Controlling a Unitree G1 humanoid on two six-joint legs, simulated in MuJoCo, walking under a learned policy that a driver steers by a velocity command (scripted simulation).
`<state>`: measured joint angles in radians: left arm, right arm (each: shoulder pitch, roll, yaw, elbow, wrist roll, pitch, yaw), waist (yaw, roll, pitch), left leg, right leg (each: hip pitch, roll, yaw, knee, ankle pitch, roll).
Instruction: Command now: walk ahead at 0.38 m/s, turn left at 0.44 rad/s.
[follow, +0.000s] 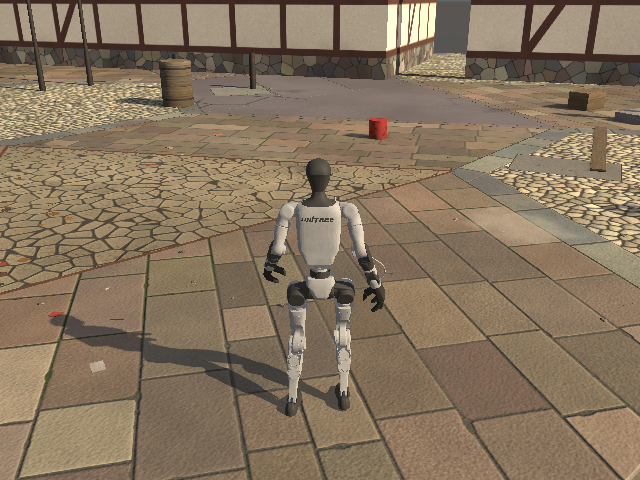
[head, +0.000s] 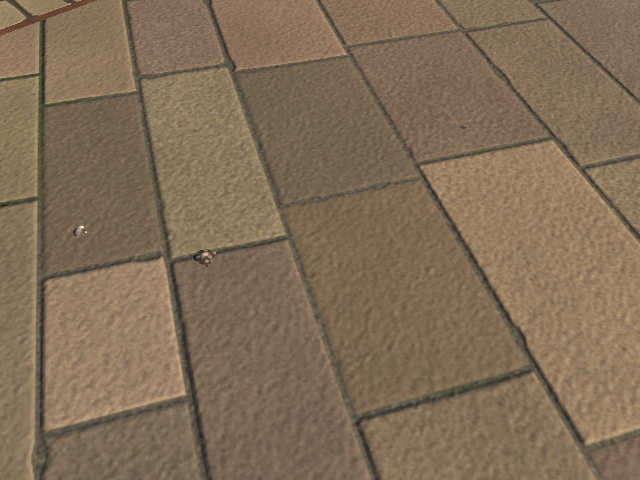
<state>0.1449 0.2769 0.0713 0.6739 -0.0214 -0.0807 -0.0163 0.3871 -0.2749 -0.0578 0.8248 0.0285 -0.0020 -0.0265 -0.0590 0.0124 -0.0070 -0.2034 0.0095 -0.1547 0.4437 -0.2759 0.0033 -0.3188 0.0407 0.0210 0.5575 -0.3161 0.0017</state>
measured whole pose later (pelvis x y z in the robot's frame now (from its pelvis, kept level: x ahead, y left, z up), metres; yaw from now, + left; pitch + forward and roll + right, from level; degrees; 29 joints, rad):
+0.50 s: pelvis +0.21 +0.06 -0.03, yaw +18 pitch +2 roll -1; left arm 0.41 0.30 0.08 0.85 -0.02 -0.05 0.02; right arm 0.02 -0.28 -0.05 0.58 0.03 -0.03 0.06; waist 0.07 0.02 0.05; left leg -0.56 -0.02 0.05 0.62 -0.10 0.10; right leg 0.09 -0.09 -0.22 0.52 -0.49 0.05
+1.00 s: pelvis +0.49 +0.14 -0.02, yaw +30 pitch +2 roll +1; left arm 0.06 0.28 0.03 0.67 0.02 -0.12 -0.03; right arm 0.37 -0.30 -0.06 0.76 0.01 -0.04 -0.01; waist -0.08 -0.02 0.01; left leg -0.05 -0.10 -0.17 0.48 -0.45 0.06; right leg -0.47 0.00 0.01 0.46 -0.01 -0.03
